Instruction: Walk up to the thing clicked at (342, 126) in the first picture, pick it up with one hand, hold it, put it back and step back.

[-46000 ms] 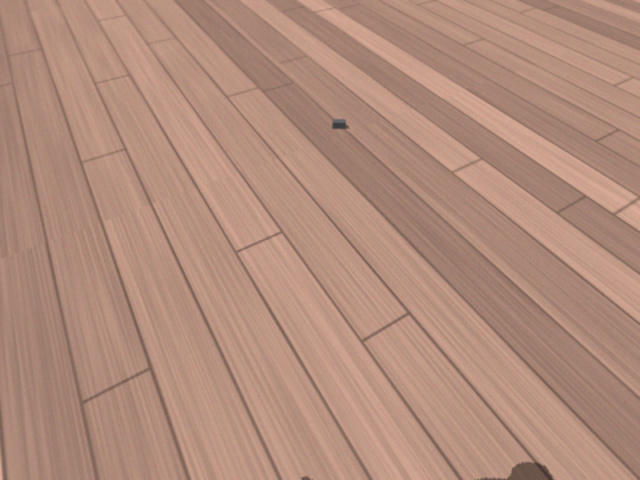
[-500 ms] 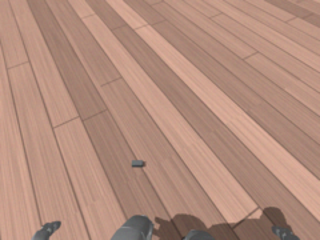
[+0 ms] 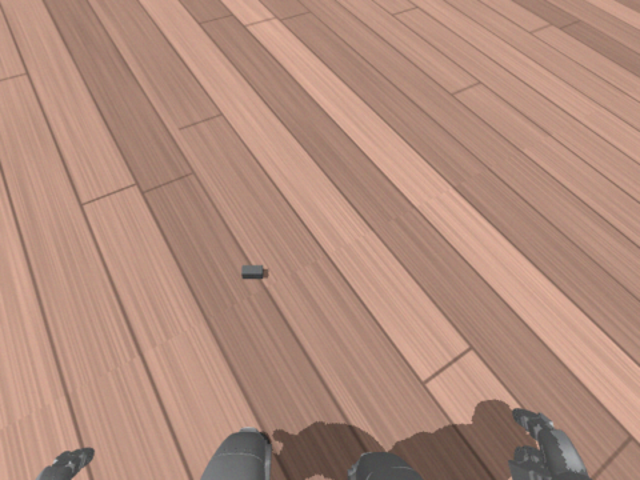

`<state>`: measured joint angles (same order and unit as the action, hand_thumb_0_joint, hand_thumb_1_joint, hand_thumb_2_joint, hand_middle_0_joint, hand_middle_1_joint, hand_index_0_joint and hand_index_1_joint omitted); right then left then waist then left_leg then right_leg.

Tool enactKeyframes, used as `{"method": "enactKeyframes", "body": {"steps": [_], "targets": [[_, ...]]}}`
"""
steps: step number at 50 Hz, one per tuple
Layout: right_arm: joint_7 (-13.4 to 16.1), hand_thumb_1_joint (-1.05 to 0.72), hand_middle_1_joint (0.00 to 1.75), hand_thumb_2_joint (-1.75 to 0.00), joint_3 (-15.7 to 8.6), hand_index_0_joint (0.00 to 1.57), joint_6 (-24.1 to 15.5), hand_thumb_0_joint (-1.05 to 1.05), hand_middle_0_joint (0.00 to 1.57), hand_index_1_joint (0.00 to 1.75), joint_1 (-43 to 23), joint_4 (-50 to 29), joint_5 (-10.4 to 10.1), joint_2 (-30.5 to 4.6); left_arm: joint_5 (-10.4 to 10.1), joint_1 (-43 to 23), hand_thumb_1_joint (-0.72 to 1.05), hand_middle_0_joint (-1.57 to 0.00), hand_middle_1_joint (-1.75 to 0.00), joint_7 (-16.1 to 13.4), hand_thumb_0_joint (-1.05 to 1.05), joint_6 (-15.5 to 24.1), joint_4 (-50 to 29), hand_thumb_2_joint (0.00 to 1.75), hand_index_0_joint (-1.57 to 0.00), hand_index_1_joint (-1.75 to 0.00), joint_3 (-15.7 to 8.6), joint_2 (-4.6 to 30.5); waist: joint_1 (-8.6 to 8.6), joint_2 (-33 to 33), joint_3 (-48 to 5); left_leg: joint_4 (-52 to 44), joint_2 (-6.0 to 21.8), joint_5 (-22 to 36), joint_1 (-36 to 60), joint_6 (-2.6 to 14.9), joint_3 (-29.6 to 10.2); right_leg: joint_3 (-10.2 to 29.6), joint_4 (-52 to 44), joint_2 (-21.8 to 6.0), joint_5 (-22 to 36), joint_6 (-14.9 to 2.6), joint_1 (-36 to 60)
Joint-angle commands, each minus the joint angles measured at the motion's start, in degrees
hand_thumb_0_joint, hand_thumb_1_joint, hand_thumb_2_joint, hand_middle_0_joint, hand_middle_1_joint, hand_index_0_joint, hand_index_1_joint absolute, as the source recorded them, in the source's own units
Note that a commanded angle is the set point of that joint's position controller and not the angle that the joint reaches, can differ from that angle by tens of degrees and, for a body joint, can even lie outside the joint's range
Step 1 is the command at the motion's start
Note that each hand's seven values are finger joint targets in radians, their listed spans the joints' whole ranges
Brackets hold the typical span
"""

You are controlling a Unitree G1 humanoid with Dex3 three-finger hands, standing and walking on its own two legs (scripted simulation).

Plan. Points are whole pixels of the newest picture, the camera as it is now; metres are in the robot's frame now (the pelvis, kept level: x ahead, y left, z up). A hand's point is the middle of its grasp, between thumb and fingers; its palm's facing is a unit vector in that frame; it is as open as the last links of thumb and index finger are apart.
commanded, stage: step back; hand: left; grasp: from above
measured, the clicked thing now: (252, 272) +0.73 +0.21 -0.74
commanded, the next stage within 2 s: stand in 1.86 s
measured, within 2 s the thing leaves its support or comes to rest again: neither
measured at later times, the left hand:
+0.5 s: hand out of the picture -0.06 +0.25 -0.14, palm faces +0.07 -0.92 -0.39, open 7.3 cm
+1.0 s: hand out of the picture -0.28 +0.23 -0.14, palm faces +0.08 -0.91 -0.42, open 7.3 cm
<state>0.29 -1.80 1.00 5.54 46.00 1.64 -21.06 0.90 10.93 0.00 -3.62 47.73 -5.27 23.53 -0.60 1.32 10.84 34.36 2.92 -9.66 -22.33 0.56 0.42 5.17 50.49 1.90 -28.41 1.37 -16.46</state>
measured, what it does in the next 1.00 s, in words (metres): walks backwards: right foot, then left foot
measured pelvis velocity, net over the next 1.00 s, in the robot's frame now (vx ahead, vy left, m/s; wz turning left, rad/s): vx -0.30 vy -0.05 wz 0.08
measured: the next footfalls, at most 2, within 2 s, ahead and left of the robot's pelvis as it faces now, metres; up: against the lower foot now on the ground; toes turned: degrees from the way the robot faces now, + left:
right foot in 0.06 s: -0.02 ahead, -0.15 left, +0.00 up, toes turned +2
left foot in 0.38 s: -0.12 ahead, +0.10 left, +0.00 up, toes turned +3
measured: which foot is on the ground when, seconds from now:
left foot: down 0.00-0.08, up 0.10-0.36, down 0.38-0.74, up 0.76-0.98, down 1.00-1.00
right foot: up 0.00-0.04, down 0.06-0.40, up 0.42-0.68, down 0.70-1.00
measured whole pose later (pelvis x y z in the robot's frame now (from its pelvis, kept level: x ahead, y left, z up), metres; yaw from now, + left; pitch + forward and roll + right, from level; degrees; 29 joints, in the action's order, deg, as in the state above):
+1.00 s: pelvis -0.30 -0.05 +0.00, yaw +4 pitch -3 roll +0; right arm -1.4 -3.3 1.4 14.2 56.6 1.7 -23.1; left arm 2.7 14.7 0.8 0.2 54.0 -4.1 22.1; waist -1.5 -1.3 4.0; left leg 36.9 -1.2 -22.7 -15.6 -0.4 -3.0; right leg -1.4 37.4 -2.1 -21.0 -0.3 -13.8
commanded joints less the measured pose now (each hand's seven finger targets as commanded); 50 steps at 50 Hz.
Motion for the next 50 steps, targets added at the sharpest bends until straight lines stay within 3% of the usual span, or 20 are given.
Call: {"method": "enactKeyframes", "body": {"steps": [1, 2, 3, 4, 5, 8, 15, 18, 19, 20, 21, 24, 29, 34, 35, 36, 37, 40, 45, 50], "targets": [[1.04, -0.9, 0.3, -0.9, -5.7, 0.2, 0.81, 0.0, 0.2, 0.3, -0.07, -3.89, -0.09, -17.38, 0.35, 10.38, 0.9, -0.2, -0.3, -0.01, 0.0, 1.93, 0.47, 0.9, -0.2, -0.3, -3.0, 8.27, -1.19, -13.95, -16.55, -7.55, 9.31, 1.88, 6.21, 8.5, -11.87, -6.25, -22.59, -0.51, 9.57, -3.0, 8.82], [0.94, -0.9, 0.3, -0.9, -4.98, 0.2, 1.18, 0.0, 0.2, 0.3, 0.28, -3.63, -0.58, -15.33, 1.06, 11.24, 0.9, -0.2, -0.3, -0.11, 0.0, 2.19, 0.72, 0.9, -0.2, -0.3, -3.43, 9.52, -1.52, -9.76, -15.21, -3.57, 6.86, -4.52, 0.16, 5.41, -10.57, -1.5, -25.79, -2.41, 10.09, -3.91, 10.95], [0.79, -0.9, 0.3, -0.9, -3.97, 0.2, 1.11, 0.0, 0.2, 0.3, 0.59, -4.83, -1.06, -11.57, 1.96, 10.05, 0.9, -0.2, -0.3, -0.05, 0.0, 2.57, -0.85, 0.9, -0.2, -0.3, -4.55, 13.93, -1.48, 4.52, -11.97, 7.46, -2.2, -15.66, -11.31, 1.3, -6.54, 16.74, -30.59, -13.25, 3.27, -7.86, 10.21], [1.86, -0.9, 0.3, -0.9, -4.42, 0.2, 1.1, 0.0, 0.2, 0.3, -2.3, -5.51, -1.05, -11.36, 1.82, 3.7, 0.9, -0.2, -0.3, -0.14, 0.0, 2.16, -3.69, 0.9, -0.2, -0.3, -5.82, 20.79, -3.65, 15.32, -8.52, 22.58, -8.6, -24.7, -8.83, -1.17, -6.38, 27.64, -36.5, -25.64, 2.97, -17.09, -6.27], [2.08, -0.9, 0.3, -0.9, -5.1, 0.2, 1.22, 0.0, 0.2, 0.3, -2.5, -4.8, -0.83, -13.5, 1.55, 0.0, 0.9, -0.2, -0.3, -0.48, 0.0, 2.58, -5.52, 0.9, -0.2, -0.3, -5.39, 20.05, -2.44, 11.75, -5.27, 30.65, -6.63, -23.46, -6.06, -1.61, -10.95, 28.01, -37.23, -26.75, 4.03, -18.84, -13.01], [1.63, -0.9, 0.3, -0.9, -4.48, 0.2, 0.57, 0.0, 0.2, 0.3, 4.94, -1.19, -1.67, -12.29, 1.74, -8.21, 0.9, -0.2, -0.3, -1.21, 0.0, 2.92, -6.73, 0.9, -0.2, -0.3, -3.63, 12.65, 2.88, 6.25, -6.65, 35.18, -10.09, -15.72, -2.93, -1.15, -9.37, 7.01, -27.98, -14.46, 22.67, -12.06, -8.47], [1.6, -0.9, 0.3, -0.9, -3.51, 0.2, -0.29, 0.0, 0.2, 0.3, 4.84, -1.8, -0.52, -10.37, 1.28, -0.62, 0.9, -0.2, -0.3, -2.23, 0.0, 2.05, -6.78, 0.9, -0.2, -0.3, -3.03, 12.48, -2.18, 11.06, -12.11, 8.78, -5.13, -20.21, -2.64, -1.1, -2.49, 7.15, -19.0, -16.67, 42.25, -12.49, 12.43], [1.38, -0.9, 0.3, -0.9, -4.32, 0.2, -0.67, 0.0, 0.2, 0.3, 10.61, 1.08, -0.39, -10.92, 0.29, -2.77, 0.9, -0.2, -0.3, -1.75, 0.0, 1.0, -7.83, 0.9, -0.2, -0.3, -2.16, 11.59, 0.58, 6.99, -14.83, -11.44, -4.07, -1.71, 9.36, 0.6, -0.88, 4.54, -12.66, -13.57, 36.14, -8.65, 7.4], [1.51, -0.9, 0.3, -0.9, -5.16, 0.2, -0.82, 0.0, 0.2, 0.3, 10.22, 0.98, 0.39, -14.07, 0.1, -1.4, 0.9, -0.2, -0.3, -1.54, 0.0, 0.8, -8.18, 0.9, -0.2, -0.3, -1.37, 9.36, -0.18, 0.65, -15.43, -12.35, 3.71, 5.07, 14.59, 3.35, -11.66, 2.97, -8.11, -9.82, 25.64, -5.65, -1.66], [0.94, -0.9, 0.3, -0.9, -6.29, 0.2, -0.51, 0.0, 0.2, 0.3, 6.53, -0.16, -0.02, -21.5, -0.5, -4.26, 0.9, -0.2, -0.3, -1.73, 0.0, 0.95, -9.32, 0.9, -0.2, -0.3, -1.01, 8.37, 0.46, -13.8, -13.96, -14.18, 16.36, 12.48, 10.86, 11.44, -26.59, -5.6, 0.57, 0.71, 2.08, -2.67, -8.97], [0.85, -0.9, 0.3, -0.9, -6.72, 0.2, -0.67, 0.0, 0.2, 0.3, 5.38, -1.05, 0.18, -23.33, 0.2, -7.08, 0.9, -0.2, -0.3, -2.46, 0.0, 0.76, -8.62, 0.9, -0.2, -0.3, -2.52, 10.62, 3.37, -14.36, -12.39, -15.89, 21.52, 14.98, 2.68, 17.83, -33.02, 1.39, 13.56, 1.4, -9.78, -1.9, -6.39], [1.79, -0.9, 0.3, -0.9, -4.34, 0.2, -1.04, 0.0, 0.2, 0.3, 0.64, -1.18, 0.44, -16.14, -0.78, -2.81, 0.9, -0.2, -0.3, -2.04, 0.0, 0.18, -5.37, 0.9, -0.2, -0.3, -2.36, 9.49, -1.3, -5.54, -12.09, -9.41, 12.6, 23.08, 5.88, 12.96, -15.96, 6.55, 24.86, 3.13, -2.63, -2.95, -9.42], [1.54, -0.9, 0.3, -0.9, -4.65, 0.2, -0.57, 0.0, 0.2, 0.3, 2.14, -1.84, 0.7, -14.77, 0.16, -0.83, 0.9, -0.2, -0.3, -1.0, 0.0, 1.27, -4.01, 0.9, -0.2, -0.3, -2.02, 8.9, 1.0, -11.06, -11.94, -9.6, 11.61, 9.55, 11.82, 13.51, -14.19, 0.48, 8.17, 0.51, -2.63, -0.11, -7.81], [0.56, -0.9, 0.3, -0.9, -5.14, 0.2, 1.0, 0.0, 0.2, 0.3, 1.76, -0.55, 0.31, -16.68, 0.68, 6.37, 0.9, -0.2, -0.3, -0.43, 0.0, 3.74, 2.3, 0.9, -0.2, -0.3, -2.09, 8.16, -0.85, -12.32, -16.04, -5.27, 7.76, -7.02, 8.8, 8.53, -9.4, -7.3, -28.64, 0.92, 8.1, -3.24, 7.85], [0.41, -0.9, 0.3, -0.9, -4.15, 0.2, 1.12, 0.0, 0.2, 0.3, 2.42, -0.62, 0.03, -13.47, 1.35, 7.27, 0.9, -0.2, -0.3, -0.63, 0.0, 4.31, 3.28, 0.9, -0.2, -0.3, -2.9, 10.55, -0.73, -6.22, -15.19, 1.59, 4.68, -10.06, 0.99, 5.64, -7.03, 0.66, -30.11, -2.0, 7.58, -4.61, 12.68], [0.23, -0.9, 0.3, -0.9, -2.77, 0.2, 0.8, 0.0, 0.2, 0.3, 3.07, -1.81, -0.15, -9.3, 2.06, 6.64, 0.9, -0.2, -0.3, -0.81, 0.0, 4.77, 2.53, 0.9, -0.2, -0.3, -3.98, 14.54, -0.75, 6.26, -12.51, 11.06, -3.14, -17.99, -13.17, 1.45, -4.27, 19.23, -32.84, -13.34, -0.1, -7.63, 14.92], [1.22, -0.9, 0.3, -0.9, -3.74, 0.2, 0.77, 0.0, 0.2, 0.3, -2.51, -2.9, -0.17, -10.87, 2.03, 2.0, 0.9, -0.2, -0.3, -1.02, 0.0, 4.54, 0.05, 0.9, -0.2, -0.3, -4.88, 20.37, -4.24, 9.67, -9.85, 17.22, -4.19, -24.18, -7.29, -0.67, -10.32, 29.29, -36.15, -25.2, -5.87, -16.25, -4.24], [0.75, -0.9, 0.3, -0.9, -3.82, 0.2, 0.11, 0.0, 0.2, 0.3, 0.72, 1.1, -1.0, -11.9, 1.62, -6.2, 0.9, -0.2, -0.3, -1.37, 0.0, 5.56, -0.68, 0.9, -0.2, -0.3, -2.84, 13.89, 1.07, 2.12, -3.22, 23.73, -5.73, -13.72, -5.39, -0.84, -10.19, 12.64, -31.55, -15.5, 6.41, -11.82, -5.6], [-0.74, -0.9, 0.3, -0.9, -3.74, 0.2, -1.01, 0.0, 0.2, 0.3, 0.76, 2.16, 0.33, -11.6, 2.2, -0.28, 0.9, -0.2, -0.3, -0.63, 0.0, 6.11, 1.07, 0.9, -0.2, -0.3, -3.28, 14.51, -2.76, 8.18, -5.22, 10.5, -3.37, -16.76, -3.58, -1.85, -5.3, 11.78, -32.24, -15.07, -7.67, -11.29, 1.71], [-0.75, -0.9, 0.3, -0.9, -5.08, 0.2, -3.1, 0.0, 0.2, 0.3, 7.32, 6.24, 0.54, -11.89, 1.32, -0.15, 0.9, -0.2, -0.3, 0.0, 0.0, 4.84, 1.28, 0.9, -0.2, -0.3, -0.93, 10.78, 0.98, 2.53, -8.63, -13.22, -3.13, -11.33, 18.33, 1.24, -5.42, 4.02, -21.18, -11.52, 2.44, -7.9, -5.5]]}}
